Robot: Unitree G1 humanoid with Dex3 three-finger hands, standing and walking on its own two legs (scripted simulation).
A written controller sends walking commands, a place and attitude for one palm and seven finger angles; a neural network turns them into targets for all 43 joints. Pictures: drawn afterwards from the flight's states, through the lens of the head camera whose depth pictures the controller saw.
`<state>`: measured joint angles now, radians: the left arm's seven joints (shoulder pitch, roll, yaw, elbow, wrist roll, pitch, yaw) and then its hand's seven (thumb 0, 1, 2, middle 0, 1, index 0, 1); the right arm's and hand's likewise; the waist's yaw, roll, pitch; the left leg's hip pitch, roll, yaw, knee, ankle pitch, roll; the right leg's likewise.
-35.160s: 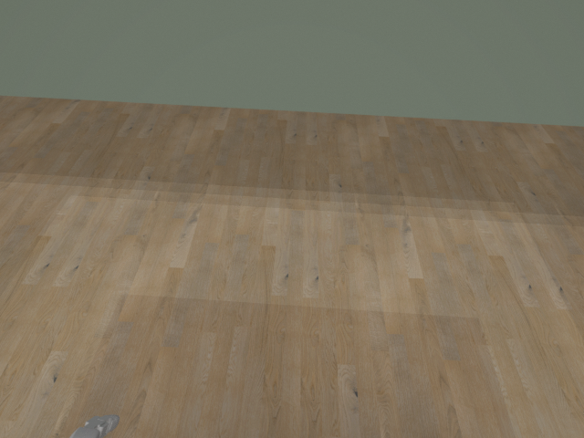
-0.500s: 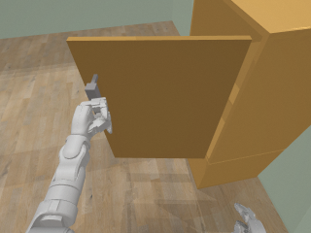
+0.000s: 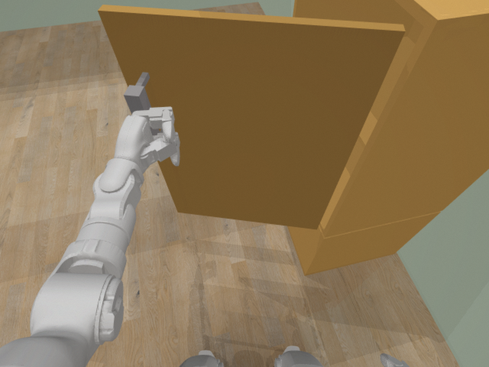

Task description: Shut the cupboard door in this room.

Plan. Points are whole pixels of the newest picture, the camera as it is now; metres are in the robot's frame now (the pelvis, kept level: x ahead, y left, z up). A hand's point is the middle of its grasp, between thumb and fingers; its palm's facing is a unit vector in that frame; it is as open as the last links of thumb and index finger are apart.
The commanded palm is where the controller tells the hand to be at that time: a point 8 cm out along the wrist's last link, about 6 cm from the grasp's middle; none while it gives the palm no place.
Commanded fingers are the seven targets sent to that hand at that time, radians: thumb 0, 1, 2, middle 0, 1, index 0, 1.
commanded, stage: push the door shut along its arc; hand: left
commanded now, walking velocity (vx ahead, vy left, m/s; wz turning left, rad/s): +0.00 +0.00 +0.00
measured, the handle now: (150, 116) +0.53 +0.17 +0.09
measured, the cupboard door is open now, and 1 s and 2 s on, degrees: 69 57 47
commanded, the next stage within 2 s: pull the fist back off the door in 1.18 s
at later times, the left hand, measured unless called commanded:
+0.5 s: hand (207, 115) +0.51 +0.06 +0.10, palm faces -0.31 -0.95 +0.00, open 3.1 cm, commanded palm +0.51 +0.13 +0.10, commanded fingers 0.00 0.90 0.90 -1.30 -1.50 -1.30 -1.50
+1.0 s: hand (213, 101) +0.55 +0.05 +0.11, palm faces -0.40 -0.92 +0.00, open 3.3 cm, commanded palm +0.56 +0.09 +0.10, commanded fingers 0.00 0.90 0.90 -1.30 -1.50 -1.30 -1.50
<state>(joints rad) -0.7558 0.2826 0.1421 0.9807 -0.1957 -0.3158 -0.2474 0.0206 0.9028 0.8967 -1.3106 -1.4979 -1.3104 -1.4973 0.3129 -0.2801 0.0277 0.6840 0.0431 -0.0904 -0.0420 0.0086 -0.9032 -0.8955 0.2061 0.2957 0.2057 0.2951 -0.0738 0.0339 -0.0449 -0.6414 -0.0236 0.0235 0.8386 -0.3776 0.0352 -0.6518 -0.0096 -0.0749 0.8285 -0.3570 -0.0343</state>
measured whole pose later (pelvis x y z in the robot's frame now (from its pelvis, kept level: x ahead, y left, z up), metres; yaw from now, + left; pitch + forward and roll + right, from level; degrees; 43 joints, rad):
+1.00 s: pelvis +0.00 -0.01 -0.02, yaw -1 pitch +21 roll -1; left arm -1.25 0.48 0.20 1.34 -0.13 -0.24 -0.42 0.04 0.93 0.96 -1.30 -1.50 -1.30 -1.50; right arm 0.38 -0.31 0.03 0.70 0.01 -0.10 -0.04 0.00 -0.90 -0.90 0.21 0.30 0.21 0.30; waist -0.22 0.05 -0.06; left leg -0.93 0.01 0.01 0.99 -0.42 0.02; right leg -0.93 0.02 -0.09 0.94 -0.38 -0.05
